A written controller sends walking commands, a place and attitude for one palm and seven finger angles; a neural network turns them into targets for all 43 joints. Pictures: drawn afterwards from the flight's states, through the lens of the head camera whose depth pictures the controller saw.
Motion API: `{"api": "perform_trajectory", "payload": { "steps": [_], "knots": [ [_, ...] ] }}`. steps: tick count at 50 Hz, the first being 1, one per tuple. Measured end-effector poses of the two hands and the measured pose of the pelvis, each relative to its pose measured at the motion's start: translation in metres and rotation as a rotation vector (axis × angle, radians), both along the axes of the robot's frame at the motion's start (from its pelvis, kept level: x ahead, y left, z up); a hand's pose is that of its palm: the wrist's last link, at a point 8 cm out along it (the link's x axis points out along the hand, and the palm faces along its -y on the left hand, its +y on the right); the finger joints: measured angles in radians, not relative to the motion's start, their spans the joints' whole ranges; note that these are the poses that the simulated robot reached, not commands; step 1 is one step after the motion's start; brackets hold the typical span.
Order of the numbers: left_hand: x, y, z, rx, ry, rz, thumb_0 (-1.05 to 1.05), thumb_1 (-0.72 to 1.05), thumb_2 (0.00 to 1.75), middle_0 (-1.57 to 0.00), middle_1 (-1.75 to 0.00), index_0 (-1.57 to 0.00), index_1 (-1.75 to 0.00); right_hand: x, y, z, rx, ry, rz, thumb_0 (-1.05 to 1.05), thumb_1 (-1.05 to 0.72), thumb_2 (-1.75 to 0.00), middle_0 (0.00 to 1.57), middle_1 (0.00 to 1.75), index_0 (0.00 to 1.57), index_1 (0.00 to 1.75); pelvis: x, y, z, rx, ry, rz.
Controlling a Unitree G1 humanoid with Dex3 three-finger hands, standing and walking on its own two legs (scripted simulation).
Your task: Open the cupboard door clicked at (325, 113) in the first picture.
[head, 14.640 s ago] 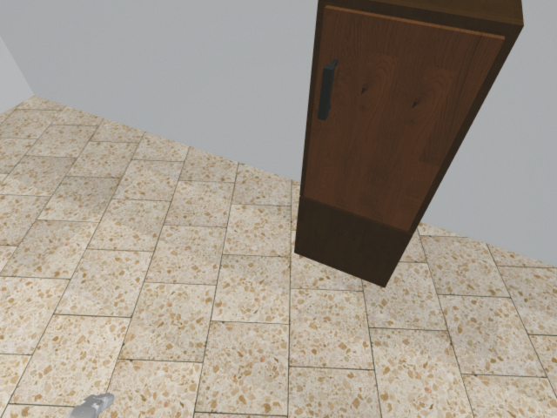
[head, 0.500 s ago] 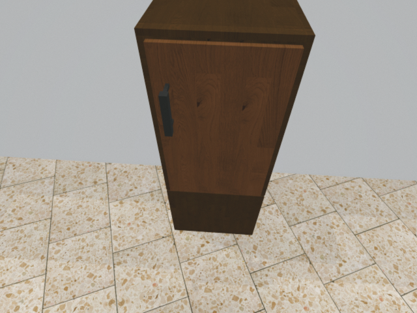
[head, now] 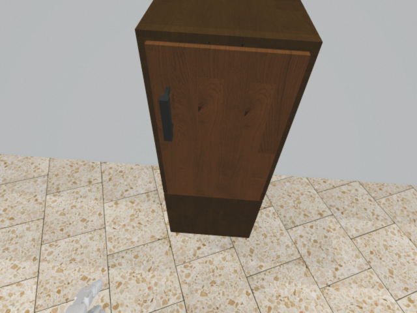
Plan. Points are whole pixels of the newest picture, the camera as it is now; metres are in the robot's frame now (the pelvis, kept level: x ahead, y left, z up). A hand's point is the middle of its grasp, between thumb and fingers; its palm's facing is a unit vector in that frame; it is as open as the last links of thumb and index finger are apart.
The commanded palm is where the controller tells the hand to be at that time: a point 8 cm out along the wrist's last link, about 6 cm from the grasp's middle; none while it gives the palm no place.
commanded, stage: raise the hand with hooked fingers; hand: left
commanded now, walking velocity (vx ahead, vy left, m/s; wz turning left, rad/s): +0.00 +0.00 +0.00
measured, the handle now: (168, 114) +0.56 +0.14 +0.05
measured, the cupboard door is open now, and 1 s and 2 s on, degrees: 0 0 0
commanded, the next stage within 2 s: move the hooked fingers beside the handle in 2.00 s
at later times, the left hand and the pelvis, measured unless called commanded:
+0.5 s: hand (97, 289) +0.16 +0.20 +0.00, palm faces +0.11 -0.99 -0.09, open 9.7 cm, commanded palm +0.15 +0.26 -0.01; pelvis -0.03 -0.03 -0.08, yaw +4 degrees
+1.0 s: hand (80, 253) +0.22 +0.25 +0.01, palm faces -0.01 -1.00 -0.06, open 12.6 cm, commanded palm +0.19 +0.31 +0.03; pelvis -0.01 +0.01 -0.05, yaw +2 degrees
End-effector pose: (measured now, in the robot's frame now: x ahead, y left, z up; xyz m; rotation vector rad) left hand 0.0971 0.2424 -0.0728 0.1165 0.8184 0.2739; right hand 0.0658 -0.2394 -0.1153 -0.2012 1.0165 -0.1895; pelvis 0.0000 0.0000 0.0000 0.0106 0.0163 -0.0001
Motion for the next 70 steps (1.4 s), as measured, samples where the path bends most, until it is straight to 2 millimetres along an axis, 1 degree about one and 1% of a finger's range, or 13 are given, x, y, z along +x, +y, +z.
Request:
{"api": "perform_trajectory", "payload": {
  "steps": [4,7,9,12,17,21,25,30,38,47,57,64,70],
  "knots": [
    [0.062,0.0,0.081,0.04,-0.485,-0.053,0.02,0.86,0.88,-0.2,-0.34,-0.2,-0.33,0.04,-0.005,0.011,0.008,-0.241,0.045,0.01,-0.9,-0.9,0.2,0.3,0.2,0.3,-0.012,-0.002,-0.009,0.02,0.01,0.039],
    [0.08,-0.006,0.098,-0.003,-0.709,-0.136,0.01,0.81,0.86,-0.2,-0.37,-0.2,-0.36,0.066,-0.011,0.014,0.0,-0.354,0.085,0.0,-0.9,-0.9,0.2,0.3,0.2,0.3,-0.021,-0.006,-0.023,0.004,0.053,0.045],
    [0.078,-0.012,0.091,-0.053,-0.793,-0.212,0.01,0.77,0.84,-0.2,-0.39,-0.2,-0.39,0.079,-0.016,0.018,-0.013,-0.412,0.107,0.0,-0.9,-0.9,0.2,0.3,0.2,0.3,-0.026,-0.012,-0.035,-0.001,0.088,0.035],
    [0.058,-0.019,0.055,-0.127,-0.776,-0.295,0.01,0.71,0.81,-0.21,-0.43,-0.21,-0.43,0.095,-0.025,0.022,-0.039,-0.479,0.142,0.01,-0.9,-0.9,0.2,0.3,0.2,0.3,-0.031,-0.02,-0.052,-0.009,0.119,0.034],
    [0.016,-0.008,0.011,-0.145,-0.646,-0.209,0.01,0.59,0.77,-0.22,-0.51,-0.23,-0.5,0.11,-0.032,0.02,-0.091,-0.506,0.192,0.01,-0.9,-0.9,0.2,0.3,0.2,0.3,-0.034,-0.028,-0.071,-0.034,0.143,0.048],
    [0.012,0.009,0.038,-0.024,-0.776,-0.139,0.02,0.49,0.73,-0.23,-0.56,-0.23,-0.56,0.111,-0.024,0.006,-0.091,-0.463,0.219,0.01,-0.9,-0.9,0.2,0.3,0.2,0.3,-0.031,-0.03,-0.076,-0.06,0.149,0.064],
    [0.039,0.013,0.071,0.031,-0.908,-0.225,0.02,0.4,0.69,-0.23,-0.62,-0.23,-0.62,0.103,-0.01,-0.015,-0.045,-0.399,0.224,0.01,-0.9,-0.9,0.2,0.3,0.2,0.3,-0.029,-0.028,-0.077,-0.079,0.161,0.074],
    [0.086,0.012,0.064,-0.081,-0.743,-0.364,0.01,0.28,0.64,-0.24,-0.7,-0.24,-0.69,0.082,0.002,-0.029,0.018,-0.316,0.153,0.01,-0.9,-0.9,0.21,0.3,0.2,0.3,-0.024,-0.022,-0.068,-0.068,0.177,0.056],
    [0.092,0.039,0.087,-0.062,-0.763,-0.221,0.01,0.1,0.56,-0.26,-0.82,-0.26,-0.81,0.061,-0.001,-0.013,-0.006,-0.268,0.084,0.01,-0.9,-0.9,0.21,0.3,0.2,0.3,-0.007,-0.006,-0.049,-0.049,0.176,0.027],
    [0.094,0.052,0.077,-0.077,-0.751,-0.289,0.01,-0.11,0.47,-0.27,-0.95,-0.27,-0.95,0.079,0.0,0.001,-0.074,-0.298,0.143,0.01,-0.9,-0.9,0.2,0.3,0.2,0.3,-0.011,0.01,-0.05,-0.073,0.168,0.047],
    [0.107,0.09,0.12,-0.023,-0.862,-0.248,0.0,-0.34,0.37,-0.29,-1.1,-0.29,-1.1,0.097,0.032,0.026,-0.048,-0.39,0.19,0.01,-0.9,-0.9,0.2,0.3,0.2,0.3,-0.014,0.021,-0.038,-0.08,0.115,0.057],
    [0.115,0.103,0.114,-0.08,-0.757,-0.26,0.0,-0.45,0.32,-0.29,-1.17,-0.3,-1.17,0.091,0.043,0.029,-0.037,-0.379,0.198,0.01,-0.9,-0.9,0.21,0.3,0.2,0.3,-0.019,0.026,-0.032,-0.079,0.093,0.058],
    [0.122,0.113,0.133,-0.045,-0.83,-0.252,-0.01,-0.48,0.31,-0.3,-1.19,-0.3,-1.19,0.077,0.039,0.03,-0.055,-0.341,0.194,0.01,-0.9,-0.9,0.21,0.3,0.2,0.3,-0.021,0.027,-0.028,-0.074,0.073,0.056]
  ]
}}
